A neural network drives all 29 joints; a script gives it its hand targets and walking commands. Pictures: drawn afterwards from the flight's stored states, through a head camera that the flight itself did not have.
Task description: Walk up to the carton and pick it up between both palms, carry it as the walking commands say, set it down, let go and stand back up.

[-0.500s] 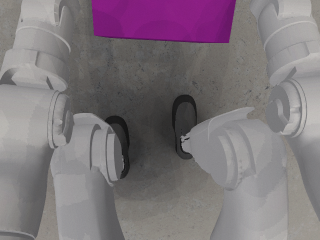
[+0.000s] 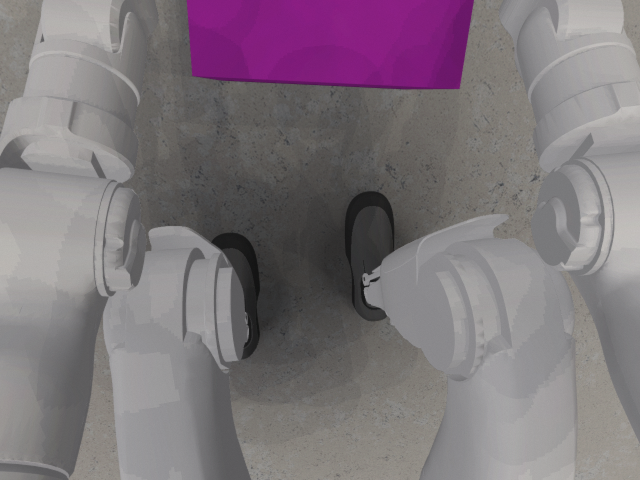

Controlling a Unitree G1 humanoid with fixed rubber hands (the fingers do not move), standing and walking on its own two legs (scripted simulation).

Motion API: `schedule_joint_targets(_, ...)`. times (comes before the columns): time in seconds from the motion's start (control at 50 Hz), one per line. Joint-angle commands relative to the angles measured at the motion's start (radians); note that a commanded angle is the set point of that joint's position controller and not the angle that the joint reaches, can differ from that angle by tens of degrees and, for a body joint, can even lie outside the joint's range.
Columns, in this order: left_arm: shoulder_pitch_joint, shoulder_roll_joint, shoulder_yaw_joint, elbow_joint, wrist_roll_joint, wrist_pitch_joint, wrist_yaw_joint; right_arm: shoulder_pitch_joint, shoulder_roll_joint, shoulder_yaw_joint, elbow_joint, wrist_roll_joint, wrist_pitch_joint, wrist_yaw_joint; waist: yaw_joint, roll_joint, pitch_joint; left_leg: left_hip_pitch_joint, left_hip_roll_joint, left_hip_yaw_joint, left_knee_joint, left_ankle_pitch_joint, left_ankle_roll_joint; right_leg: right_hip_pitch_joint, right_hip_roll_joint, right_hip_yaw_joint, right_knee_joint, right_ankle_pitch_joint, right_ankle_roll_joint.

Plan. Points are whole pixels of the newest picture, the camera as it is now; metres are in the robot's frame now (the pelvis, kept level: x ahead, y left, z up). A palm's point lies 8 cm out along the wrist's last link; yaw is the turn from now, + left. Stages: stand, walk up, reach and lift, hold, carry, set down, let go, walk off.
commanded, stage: reach and lift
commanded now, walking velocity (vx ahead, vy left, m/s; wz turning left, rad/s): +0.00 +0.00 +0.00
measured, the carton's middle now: out of the picture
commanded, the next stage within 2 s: none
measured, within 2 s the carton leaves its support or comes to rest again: leaves its support in 0.18 s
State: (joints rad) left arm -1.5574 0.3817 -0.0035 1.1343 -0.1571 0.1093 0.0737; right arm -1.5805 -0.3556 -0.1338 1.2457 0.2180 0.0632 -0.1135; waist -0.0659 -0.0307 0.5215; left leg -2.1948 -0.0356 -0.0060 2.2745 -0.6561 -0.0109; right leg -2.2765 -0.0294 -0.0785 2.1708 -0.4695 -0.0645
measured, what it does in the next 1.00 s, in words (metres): stands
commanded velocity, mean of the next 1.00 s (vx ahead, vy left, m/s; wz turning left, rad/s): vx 0.00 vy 0.00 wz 0.00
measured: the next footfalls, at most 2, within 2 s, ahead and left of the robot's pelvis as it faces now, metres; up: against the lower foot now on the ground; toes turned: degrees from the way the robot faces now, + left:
none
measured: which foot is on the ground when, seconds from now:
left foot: down 0.00-1.00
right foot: down 0.00-1.00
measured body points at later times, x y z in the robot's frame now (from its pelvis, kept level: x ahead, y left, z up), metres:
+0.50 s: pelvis -0.02 +0.01 +0.00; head +0.35 -0.02 +0.25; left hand +0.57 +0.13 -0.16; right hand +0.54 -0.20 -0.16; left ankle +0.10 +0.12 -0.33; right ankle +0.14 -0.10 -0.33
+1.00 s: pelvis -0.02 +0.01 +0.02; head +0.33 +0.00 +0.29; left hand +0.57 +0.12 -0.10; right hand +0.53 -0.20 -0.10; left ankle +0.10 +0.12 -0.33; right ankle +0.14 -0.10 -0.33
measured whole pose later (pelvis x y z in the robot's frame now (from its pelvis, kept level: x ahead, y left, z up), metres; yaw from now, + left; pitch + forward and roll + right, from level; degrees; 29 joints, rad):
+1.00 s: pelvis -0.02 +0.01 +0.02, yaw +0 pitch +25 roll -2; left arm -1.56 0.35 -0.01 1.00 -0.16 0.35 0.25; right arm -1.44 -0.27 -0.21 0.89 0.20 0.29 -0.26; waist -0.08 0.01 0.53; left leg -2.04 -0.04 -0.01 2.21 -0.61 0.01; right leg -2.09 -0.02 -0.07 2.10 -0.44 -0.05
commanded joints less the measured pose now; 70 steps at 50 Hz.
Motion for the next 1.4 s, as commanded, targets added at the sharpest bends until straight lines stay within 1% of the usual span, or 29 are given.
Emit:
schedule_joint_targets(0.0,-0.545,-0.845,-0.172,-0.279,-0.076,-0.007,-0.243,-0.551,0.784,0.2,-0.331,0.094,0.009,0.248,-0.019,0.183,-1.293,0.28,-0.055,0.043,-0.134,0.374,0.04,0.846,0.094,0.133,-0.046,0.441,0.028)
schedule_joint_targets(0.08,-0.668,-0.824,-0.251,-0.436,-0.141,-0.018,-0.213,-0.578,0.786,0.243,-0.424,0.115,0.013,0.222,-0.068,0.146,-1.577,0.395,-0.061,0.041,-0.13,0.439,0.025,1.023,0.098,0.115,-0.032,0.563,0.032)
schedule_joint_targets(0.12,-0.744,-0.828,-0.312,-0.577,-0.167,-0.028,-0.186,-0.593,0.829,0.262,-0.509,0.162,0.015,0.205,-0.069,0.191,-1.847,0.56,-0.068,0.047,-0.143,0.517,0.018,1.117,0.106,0.101,-0.018,0.657,0.027)
schedule_joint_targets(0.14,-0.71,-0.788,-0.28,-0.469,-0.143,-0.028,-0.173,-0.598,0.798,0.244,-0.447,0.167,0.018,0.202,-0.041,0.205,-1.74,0.525,-0.06,0.059,-0.137,0.478,0.018,1.027,0.101,0.106,-0.028,0.604,0.042)
schedule_joint_targets(0.2,-0.726,-0.829,-0.342,-0.627,-0.172,-0.023,-0.161,-0.605,0.833,0.283,-0.61,0.186,0.028,0.18,-0.081,0.239,-1.978,0.678,-0.077,0.072,-0.146,0.56,0.007,1.17,0.115,0.107,-0.058,0.693,0.035)
schedule_joint_targets(0.26,-0.728,-0.811,-0.232,-0.459,-0.137,-0.01,-0.163,-0.668,0.822,0.265,-0.515,0.156,0.048,0.183,-0.053,0.147,-1.78,0.536,-0.064,0.078,-0.166,0.389,0.034,1.045,0.107,0.103,-0.078,0.495,0.054)
schedule_joint_targets(0.36,-0.803,-0.885,-0.242,-0.467,-0.148,0.007,-0.194,-0.621,0.898,0.224,-0.431,0.082,0.091,0.198,-0.117,0.094,-1.7,0.47,-0.069,0.057,-0.217,0.281,0.036,1.03,0.111,0.078,-0.104,0.378,0.036)
schedule_joint_targets(0.46,-0.799,-0.894,-0.198,-0.405,-0.131,0.033,-0.225,-0.7,0.923,0.251,-0.502,0.087,0.108,0.201,-0.045,0.082,-1.708,0.429,-0.066,0.081,-0.239,0.204,0.046,1.062,0.11,0.078,-0.134,0.288,0.042)
schedule_joint_targets(0.5,-0.902,-0.924,-0.253,-0.572,-0.191,0.037,-0.217,-0.757,0.925,0.283,-0.664,0.116,0.112,0.195,-0.113,0.086,-1.958,0.577,-0.07,0.086,-0.231,0.295,0.038,1.202,0.117,0.077,-0.144,0.387,0.038)
schedule_joint_targets(0.52,-0.937,-0.886,-0.248,-0.598,-0.178,0.036,-0.206,-0.738,0.957,0.283,-0.598,0.114,0.124,0.197,-0.098,0.069,-1.971,0.574,-0.066,0.082,-0.236,0.315,0.039,1.182,0.106,0.061,-0.13,0.422,0.045)
schedule_joint_targets(0.54,-0.931,-0.911,-0.261,-0.721,-0.191,0.04,-0.198,-0.793,0.954,0.306,-0.766,0.156,0.123,0.187,-0.087,0.092,-2.195,0.687,-0.08,0.082,-0.234,0.385,0.037,1.318,0.117,0.067,-0.13,0.494,0.048)
schedule_joint_targets(0.56,-0.947,-0.863,-0.252,-0.695,-0.186,0.038,-0.186,-0.801,0.949,0.305,-0.737,0.151,0.129,0.174,-0.045,0.106,-2.163,0.648,-0.078,0.1,-0.22,0.392,0.035,1.284,0.115,0.086,-0.122,0.501,0.05)
schedule_joint_targets(0.6,-0.915,-0.892,-0.25,-0.684,-0.182,0.049,-0.194,-0.676,0.991,0.275,-0.634,0.11,0.157,0.182,-0.098,0.062,-2.061,0.554,-0.085,0.107,-0.236,0.327,0.026,1.298,0.127,0.087,-0.154,0.455,0.045)
schedule_joint_targets(0.62,-0.912,-0.903,-0.231,-0.687,-0.182,0.051,-0.191,-0.713,1.001,0.284,-0.658,0.128,0.163,0.189,-0.053,0.082,-2.086,0.604,-0.081,0.093,-0.252,0.328,0.053,1.239,0.12,0.085,-0.137,0.442,0.051)
schedule_joint_targets(0.66,-0.794,-0.936,-0.185,-0.453,-0.116,0.077,-0.214,-0.678,0.959,0.223,-0.523,0.049,0.164,0.202,-0.084,0.086,-1.814,0.499,-0.07,0.08,-0.273,0.212,0.044,1.071,0.115,0.072,-0.17,0.283,0.038)
schedule_joint_targets(0.72,-0.76,-0.959,-0.138,-0.405,-0.085,0.083,-0.245,-0.662,1.009,0.205,-0.467,0.015,0.18,0.232,-0.078,0.059,-1.682,0.431,-0.063,0.085,-0.288,0.146,0.042,1.034,0.111,0.07,-0.189,0.21,0.04)
schedule_joint_targets(0.76,-0.839,-1.029,-0.185,-0.57,-0.141,0.084,-0.255,-0.652,1.03,0.242,-0.593,0.024,0.186,0.237,-0.088,0.091,-1.971,0.54,-0.075,0.097,-0.277,0.246,0.028,1.173,0.123,0.069,-0.186,0.309,0.032)
schedule_joint_targets(0.78,-0.766,-1.013,-0.138,-0.47,-0.114,0.094,-0.26,-0.675,1.001,0.224,-0.547,0.006,0.186,0.243,-0.064,0.063,-1.896,0.483,-0.069,0.093,-0.277,0.219,0.033,1.129,0.11,0.071,-0.181,0.262,0.043)
schedule_joint_targets(0.82,-0.85,-1.042,-0.212,-0.64,-0.171,0.091,-0.249,-0.665,1.031,0.244,-0.668,0.021,0.195,0.241,-0.12,0.079,-2.136,0.612,-0.077,0.098,-0.292,0.323,0.024,1.269,0.12,0.062,-0.186,0.39,0.031)
schedule_joint_targets(0.92,-0.874,-1.045,-0.26,-0.782,-0.167,0.113,-0.216,-0.635,1.107,0.267,-0.749,0.067,0.222,0.239,-0.067,0.148,-2.422,0.772,-0.096,0.105,-0.285,0.426,0.017,1.286,0.134,0.072,-0.188,0.488,0.035)
schedule_joint_targets(0.94,-0.845,-1.074,-0.246,-0.736,-0.157,0.11,-0.21,-0.658,1.078,0.253,-0.759,0.049,0.217,0.239,-0.094,0.13,-2.331,0.755,-0.091,0.085,-0.318,0.411,0.022,1.258,0.142,0.054,-0.194,0.48,0.033)
schedule_joint_targets(0.96,-0.822,-1.058,-0.24,-0.752,-0.149,0.122,-0.208,-0.677,1.105,0.286,-0.826,0.072,0.218,0.242,-0.03,0.13,-2.413,0.805,-0.1,0.103,-0.317,0.43,0.021,1.287,0.137,0.06,-0.209,0.474,0.043)
schedule_joint_targets(1.0,-0.739,-1.099,-0.209,-0.643,-0.098,0.137,-0.21,-0.664,1.092,0.252,-0.743,0.034,0.229,0.249,-0.037,0.159,-2.219,0.768,-0.093,0.081,-0.347,0.35,0.033,1.108,0.14,0.049,-0.219,0.358,0.038)
schedule_joint_targets(1.08,-0.679,-1.203,-0.153,-0.506,-0.06,0.157,-0.229,-0.646,1.042,0.215,-0.659,-0.046,0.239,0.279,-0.104,0.101,-2.102,0.756,-0.095,0.051,-0.383,0.246,0.023,0.983,0.14,0.015,-0.263,0.216,0.016)
schedule_joint_targets(1.1,-0.672,-1.234,-0.161,-0.543,-0.074,0.157,-0.23,-0.731,1.033,0.252,-0.775,-0.007,0.227,0.281,-0.074,0.124,-2.198,0.816,-0.1,0.046,-0.385,0.32,0.034,1.036,0.14,0.02,-0.25,0.272,0.028)
schedule_joint_targets(1.22,-0.587,-1.201,0.004,-0.394,0.028,0.174,-0.264,-0.724,1.033,0.187,-0.695,-0.081,0.244,0.291,-0.036,0.064,-2.047,0.587,-0.101,0.064,-0.431,0.188,0.043,1.07,0.139,0.02,-0.31,0.156,0.047)
schedule_joint_targets(1.28,-0.683,-1.181,-0.159,-0.664,-0.082,0.187,-0.256,-0.761,1.106,0.339,-0.957,0.021,0.273,0.259,-0.053,0.025,-2.574,0.795,-0.118,0.076,-0.393,0.411,0.04,1.413,0.156,0.039,-0.276,0.464,0.044)
schedule_joint_targets(1.34,-0.673,-1.238,-0.21,-0.695,-0.085,0.205,-0.231,-0.724,1.108,0.335,-0.991,0.021,0.293,0.248,-0.077,0.107,-2.631,0.938,-0.118,0.067,-0.405,0.448,0.042,1.333,0.164,0.03,-0.284,0.449,0.045)
schedule_joint_targets(1.38,-0.648,-1.239,-0.211,-0.732,-0.083,0.227,-0.224,-0.737,1.131,0.391,-1.012,0.04,0.314,0.258,-0.056,0.063,-2.668,1.021,-0.125,0.045,-0.421,0.46,0.044,1.337,0.173,0.018,-0.294,0.432,0.047)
